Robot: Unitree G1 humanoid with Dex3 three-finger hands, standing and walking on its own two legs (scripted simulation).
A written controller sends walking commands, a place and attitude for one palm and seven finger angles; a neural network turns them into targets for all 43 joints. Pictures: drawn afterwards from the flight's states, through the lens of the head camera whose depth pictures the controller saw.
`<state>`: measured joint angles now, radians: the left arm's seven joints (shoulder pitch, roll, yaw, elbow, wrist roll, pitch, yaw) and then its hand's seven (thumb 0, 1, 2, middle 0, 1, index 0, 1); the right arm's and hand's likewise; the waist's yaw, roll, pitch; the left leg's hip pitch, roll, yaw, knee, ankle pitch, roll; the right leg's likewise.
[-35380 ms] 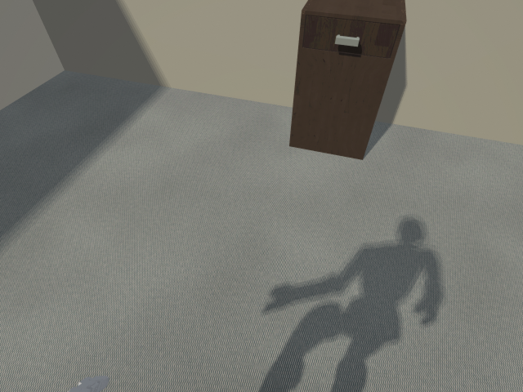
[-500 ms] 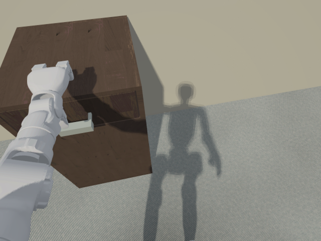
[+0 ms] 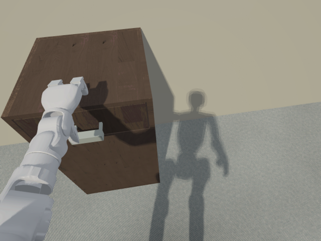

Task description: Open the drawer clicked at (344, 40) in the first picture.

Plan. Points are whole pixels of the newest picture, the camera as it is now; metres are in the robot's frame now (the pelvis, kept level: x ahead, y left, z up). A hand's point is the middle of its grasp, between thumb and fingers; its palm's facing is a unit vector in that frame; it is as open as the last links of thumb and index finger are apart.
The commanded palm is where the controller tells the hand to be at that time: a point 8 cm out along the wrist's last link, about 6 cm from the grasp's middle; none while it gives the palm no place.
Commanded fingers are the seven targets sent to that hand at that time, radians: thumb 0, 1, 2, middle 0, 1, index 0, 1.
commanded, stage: draw the hand back to the body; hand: left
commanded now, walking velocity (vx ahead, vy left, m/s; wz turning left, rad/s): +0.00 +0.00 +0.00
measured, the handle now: (87, 131) +0.46 +0.26 -0.07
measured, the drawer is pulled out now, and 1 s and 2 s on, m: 0.00 0.00 0.00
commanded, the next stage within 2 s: step back with the hand held close in 1.46 s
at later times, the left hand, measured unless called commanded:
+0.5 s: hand (47, 155) +0.29 +0.25 +0.10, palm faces +0.03 -0.23 -0.97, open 13.8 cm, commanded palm +0.25 +0.27 +0.16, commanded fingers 0.00 -0.40 0.34 -0.29 -1.13 -0.29 -1.13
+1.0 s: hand (24, 197) +0.18 +0.22 +0.16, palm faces +0.39 -0.86 -0.34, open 10.9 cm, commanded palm +0.13 +0.26 +0.18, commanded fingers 0.00 0.48 0.72 -0.23 -0.57 -0.23 -0.57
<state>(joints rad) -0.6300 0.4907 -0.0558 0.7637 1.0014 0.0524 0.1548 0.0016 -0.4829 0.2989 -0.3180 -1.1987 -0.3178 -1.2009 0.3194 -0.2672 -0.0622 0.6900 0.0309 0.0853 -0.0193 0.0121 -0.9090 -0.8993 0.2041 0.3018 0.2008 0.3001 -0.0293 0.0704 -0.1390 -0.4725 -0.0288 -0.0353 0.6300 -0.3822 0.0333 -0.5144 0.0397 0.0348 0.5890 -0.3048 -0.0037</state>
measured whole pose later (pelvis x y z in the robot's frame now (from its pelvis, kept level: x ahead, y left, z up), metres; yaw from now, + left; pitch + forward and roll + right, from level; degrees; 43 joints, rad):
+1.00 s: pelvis -0.02 -0.02 +0.02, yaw +2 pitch -3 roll +0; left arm 0.37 0.31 0.25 -0.30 -0.07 -0.12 0.08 0.00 0.15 0.57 -0.26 -0.78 -0.26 -0.79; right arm 0.22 -0.23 0.02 0.66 0.00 -0.10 -0.07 0.02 -0.91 -0.90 0.20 0.30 0.20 0.30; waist 0.05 0.06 0.01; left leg -0.07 -0.01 -0.07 0.41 -0.27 0.00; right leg -0.12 0.05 0.00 0.39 -0.22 -0.03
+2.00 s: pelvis -0.06 +0.00 +0.01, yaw +3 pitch +2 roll -1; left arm 0.67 0.42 0.37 -0.62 -0.05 -0.17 0.13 0.02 0.89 0.90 -0.21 -0.30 -0.21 -0.30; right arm 0.20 -0.20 -0.01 0.55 0.01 -0.04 -0.08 0.02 -0.91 -0.90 0.20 0.30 0.20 0.30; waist -0.01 -0.04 0.00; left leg -0.30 -0.05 -0.08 0.53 -0.26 0.02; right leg -0.32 0.01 -0.01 0.49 -0.19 0.00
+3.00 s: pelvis -0.24 +0.00 +0.02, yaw +4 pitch +4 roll -3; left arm 0.58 0.41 0.37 -0.56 -0.06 -0.21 0.12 0.02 0.90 0.90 -0.21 -0.30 -0.21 -0.30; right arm 0.14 -0.20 0.00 0.57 -0.01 -0.10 -0.05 0.02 -0.91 -0.90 0.20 0.30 0.20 0.30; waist 0.01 -0.01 -0.01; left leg -0.38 -0.04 -0.03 0.42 -0.10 0.07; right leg -0.41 0.09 0.03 0.82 -0.50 -0.01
